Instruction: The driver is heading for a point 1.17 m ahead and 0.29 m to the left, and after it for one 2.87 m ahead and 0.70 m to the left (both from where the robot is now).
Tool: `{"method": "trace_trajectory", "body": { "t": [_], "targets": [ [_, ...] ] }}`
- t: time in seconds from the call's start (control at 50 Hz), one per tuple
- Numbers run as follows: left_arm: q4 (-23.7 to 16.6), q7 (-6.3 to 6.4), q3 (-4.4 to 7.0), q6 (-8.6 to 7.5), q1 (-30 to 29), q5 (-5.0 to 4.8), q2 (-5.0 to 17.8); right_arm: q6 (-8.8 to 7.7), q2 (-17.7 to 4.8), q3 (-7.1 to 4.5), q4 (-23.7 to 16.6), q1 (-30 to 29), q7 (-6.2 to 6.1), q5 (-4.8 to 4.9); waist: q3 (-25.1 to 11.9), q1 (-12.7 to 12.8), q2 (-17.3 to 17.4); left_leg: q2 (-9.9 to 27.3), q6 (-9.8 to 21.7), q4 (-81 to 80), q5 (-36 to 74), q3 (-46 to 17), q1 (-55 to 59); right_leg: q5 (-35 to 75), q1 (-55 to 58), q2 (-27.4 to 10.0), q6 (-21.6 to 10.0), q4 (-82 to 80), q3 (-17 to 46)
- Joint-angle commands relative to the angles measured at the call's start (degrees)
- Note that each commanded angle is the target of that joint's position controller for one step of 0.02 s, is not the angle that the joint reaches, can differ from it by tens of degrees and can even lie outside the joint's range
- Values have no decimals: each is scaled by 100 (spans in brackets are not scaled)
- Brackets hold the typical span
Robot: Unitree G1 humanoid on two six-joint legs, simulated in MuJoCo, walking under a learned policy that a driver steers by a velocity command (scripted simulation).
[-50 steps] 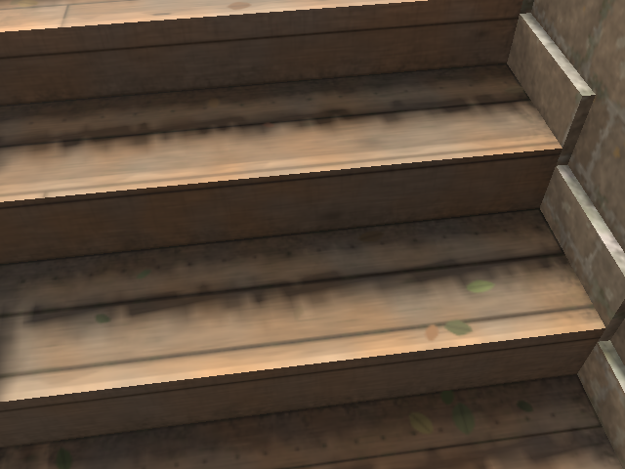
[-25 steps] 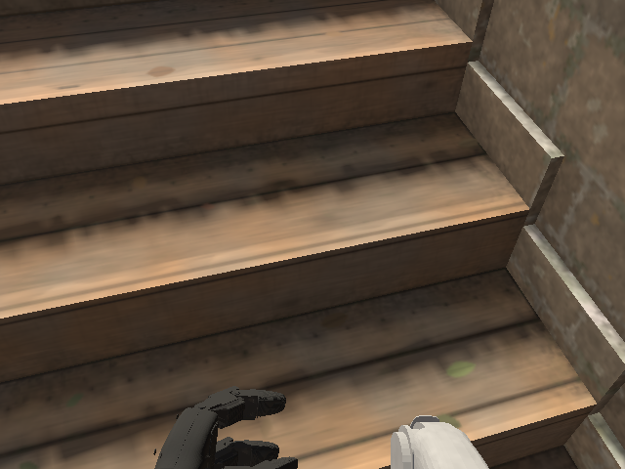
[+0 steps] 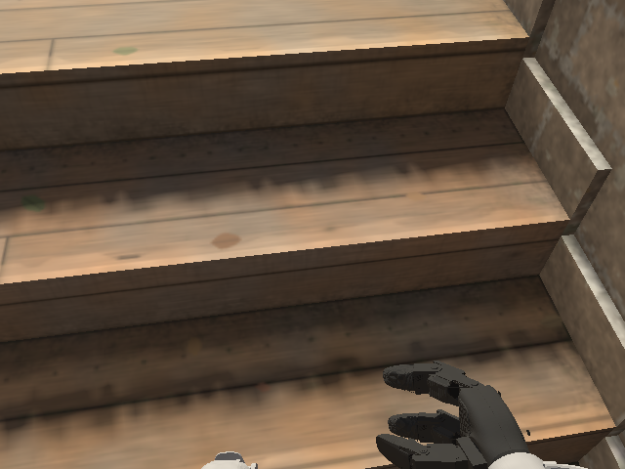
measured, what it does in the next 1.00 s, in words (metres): climbs, turning left: left foot 0.16 m higher, then right foot 0.17 m higher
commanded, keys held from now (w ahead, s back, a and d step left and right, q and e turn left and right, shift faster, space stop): w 0.38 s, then w+q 0.62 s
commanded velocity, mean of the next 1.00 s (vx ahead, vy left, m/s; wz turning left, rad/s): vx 0.50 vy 0.00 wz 0.24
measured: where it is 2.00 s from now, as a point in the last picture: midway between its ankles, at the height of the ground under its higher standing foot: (217, 11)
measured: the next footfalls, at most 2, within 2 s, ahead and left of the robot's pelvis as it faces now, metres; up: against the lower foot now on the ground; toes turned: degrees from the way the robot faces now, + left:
left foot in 0.02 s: +0.19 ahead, +0.11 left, +0.16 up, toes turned +3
right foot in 0.54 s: +0.52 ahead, -0.10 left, +0.33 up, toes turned -1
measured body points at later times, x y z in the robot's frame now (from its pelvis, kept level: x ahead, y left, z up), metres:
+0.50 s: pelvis +0.31 +0.02 +0.16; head +0.34 +0.04 +0.61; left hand +0.60 +0.14 +0.11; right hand +0.19 -0.15 +0.02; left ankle +0.15 +0.11 -0.59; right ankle +0.48 -0.09 -0.39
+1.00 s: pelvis +0.62 +0.04 +0.31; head +0.63 +0.05 +0.76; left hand +0.48 +0.15 +0.16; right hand +0.94 -0.03 +0.26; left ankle +0.76 +0.19 -0.22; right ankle +0.48 -0.10 -0.42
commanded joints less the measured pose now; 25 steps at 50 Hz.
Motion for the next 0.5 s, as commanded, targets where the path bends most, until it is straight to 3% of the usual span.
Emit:
{"method": "trace_trajectory", "body": {
  "t": [0.02, 0.04, 0.06, 0.08, 0.1, 0.12, 0.14, 0.16, 0.18, 0.2, 0.22, 0.24, 0.26, 0.28, 0.3, 0.32, 0.34, 0.36, 0.38, 0.4, 0.42, 0.44, 0.46, 0.48, 0.5],
  "targets": [
    [-781, 279, 498, -154, -368, -367, 1578, -160, -921, -546, 463, 1905, -224, 42, -1489, -1029, -109, -942, 69, -2287, -1568, 830, 3586, 8639, 1047, -903, -766, 1951, 1],
    [-777, 467, 471, -194, -212, -390, 1528, -328, -1183, -639, 784, 2685, -381, 45, -1746, -1313, -148, -561, 249, -2894, -1271, -391, 4652, 7638, 432, -807, -502, 3436, 261],
    [-1332, 406, 414, -201, -176, -530, 892, -330, -1948, -923, 1122, 3337, -543, -66, -2093, -1246, 1513, 1011, 969, -4406, -2098, -3669, 6191, 4967, -2037, 16, -76, 5739, 155],
    [-1570, 282, 486, -204, -652, -149, 732, -202, -2177, -1068, 1256, 2853, -629, 46, -1506, -1034, 2239, 1252, 1200, -6784, -2598, -6256, 5814, 541, -3418, 736, -28, 8090, 570],
    [-2009, 202, 447, -117, -922, 80, 257, -249, -2002, -1069, 1179, 1997, -538, 9, -684, -440, 1448, 1318, 840, -6611, -3164, -5610, 5246, 574, -4332, 305, -106, 9345, 1113],
    [-1171, -92, 314, 91, -1013, -206, 320, -285, -1335, -838, 1500, 2930, -185, -229, 748, -1219, 1077, 1113, 1073, -5814, -2061, -5043, 4689, 1540, -6112, 835, -574, 9967, 2573],
    [-1314, -147, 274, 90, -1138, -73, 279, -294, -961, -801, 1909, 3124, -32, -231, 385, -884, 924, 1117, 1132, -5694, -28, -4393, 4935, 1452, -6413, 964, -979, 10522, 2470],
    [-1483, -117, 162, 86, -1286, -103, 37, -300, -637, -730, 2061, 2608, 36, -234, 238, -388, 304, 1179, 840, -5529, 958, -3781, 4780, 1351, -6628, 897, -1188, 10568, 2542],
    [-1588, -105, 42, 124, -1491, -81, -115, -279, -516, -685, 2131, 2271, 42, -214, 52, -107, 268, 1108, 706, -5575, 1128, -3335, 4694, 975, -6927, 772, -1308, 10871, 2425],
    [-2205, 391, 23, 184, -1397, 157, -742, -583, -630, -845, 2373, 2484, -150, 107, 225, 415, 485, 720, -85, -5645, 129, -2047, 4655, 250, -6280, 724, -627, 10645, 1615],
    [-1845, 64, -1, 282, -1811, -129, 154, -430, -283, -658, 2162, 1792, 19, -357, -114, 202, 179, 635, 282, -5985, 982, -1788, 4477, 992, -6879, 501, -1101, 10276, 1671],
    [-1977, -14, 61, 310, -1984, -123, 367, -416, -425, -666, 2079, 1709, 88, -469, 92, 310, 322, 570, 403, -6236, 1093, -1493, 4138, 1045, -6762, 329, -1019, 9891, 1351],
    [-2269, 394, 39, 349, -1922, 52, -276, -703, -621, -720, 2355, 2287, -169, 121, 609, 376, 366, 392, -6, -6352, 937, -1045, 3636, 888, -5888, 527, -246, 9523, 786],
    [-2054, -101, -140, 362, -2351, -110, 85, -564, -484, -586, 2305, 2680, -58, -673, -10, 39, 1052, 413, 403, -6509, 1394, -1220, 4049, 908, -6923, 307, -859, 11083, 614],
    [-2089, -205, -148, 359, -2383, -92, 16, -506, -487, -579, 2431, 2887, -62, -729, 231, 76, 918, 558, 527, -6522, 1223, -1258, 4530, 673, -7655, 257, -1004, 11267, 741],
    [-2225, -170, -257, 360, -2857, -84, -82, -450, -474, -528, 2592, 3368, -93, -843, 378, -114, 843, 742, 602, -6639, 1058, -1574, 5024, 418, -8415, 285, -1132, 11643, 930],
    [-2377, -128, -312, 355, -3200, -141, -100, -426, -492, -503, 2791, 3768, -98, -862, 483, -193, 697, 859, 546, -6691, 1086, -1617, 5567, 355, -9008, 209, -1281, 11250, 1030],
    [-3116, 438, -273, 352, -3756, -53, -603, -806, -1094, -666, 2664, 3464, -281, 280, 1267, -36, 754, 619, 119, -7340, 438, -1258, 4681, -634, -7879, 121, -423, 10444, -45],
    [-3444, 616, -302, 345, -4308, -163, -265, -938, -1021, -566, 2646, 3547, -393, 395, 1521, -118, 489, 538, 65, -7805, 678, -1328, 4019, -817, -7145, -74, -179, 9552, -158],
    [-3693, 663, -271, 399, -4388, -179, -97, -986, -1178, -605, 2707, 3745, -495, 384, 1409, -170, 594, 656, 204, -8140, 1294, -1371, 4350, -737, -6787, -175, -94, 8938, -181],
    [-3661, 209, -385, 727, -5466, -97, 175, -685, -650, -339, 2901, 4189, -11, -320, -763, -481, 776, 1117, 497, -8012, 1321, -1467, 5124, -232, -6346, -292, -571, 7868, 27],
    [-3660, 30, -370, 887, -5482, -1, 53, -585, -798, -439, 2956, 4588, 237, -293, -55, -508, 1284, 1127, 615, -8105, 2233, -1347, 5514, -769, -6543, -208, -723, 7322, 62],
    [-3229, -112, -331, 863, -4860, 131, 106, -624, -1138, -525, 2542, 3854, 309, -170, -171, -65, 1455, 971, 658, -7870, 4358, -891, 5481, -1253, -5747, 95, -681, 7138, -448],
    [-3151, -238, -331, 853, -4613, 52, 67, -672, -1533, -601, 2581, 4039, 327, -99, -741, 173, 1628, 1018, 875, -7358, 7320, -713, 5667, -964, -4820, 391, -549, 7162, -660],
    [-3007, -247, -284, 788, -4413, 56, 214, -747, -1793, -699, 2555, 4138, 298, -21, -708, 288, 1548, 1159, 948, -7051, 8700, -726, 6495, -1247, -4650, 566, -420, 6248, -858]
  ]
}}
